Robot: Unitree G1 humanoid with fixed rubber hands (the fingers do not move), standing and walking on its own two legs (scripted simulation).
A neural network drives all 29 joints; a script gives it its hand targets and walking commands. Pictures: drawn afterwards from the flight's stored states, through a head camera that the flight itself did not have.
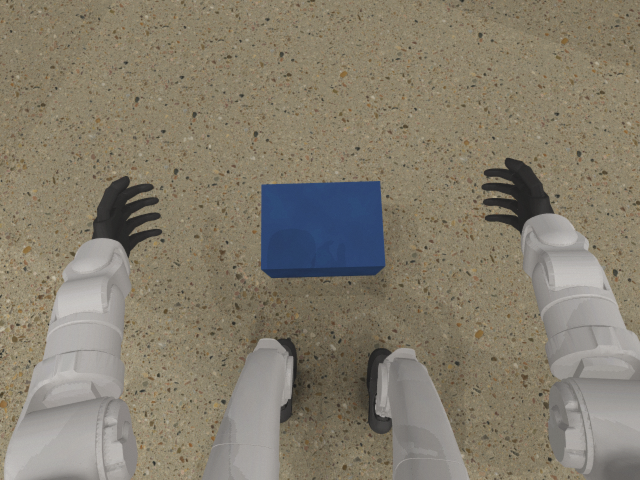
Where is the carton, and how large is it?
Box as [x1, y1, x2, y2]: [261, 181, 384, 277]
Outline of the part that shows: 379,181 261,184 261,269 271,277 375,274 384,266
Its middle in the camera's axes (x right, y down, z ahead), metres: +0.01 -0.02 +1.01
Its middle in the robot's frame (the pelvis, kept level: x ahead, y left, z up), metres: +0.50 +0.05 -0.59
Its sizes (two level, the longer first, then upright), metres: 0.286 0.206 0.184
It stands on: the floor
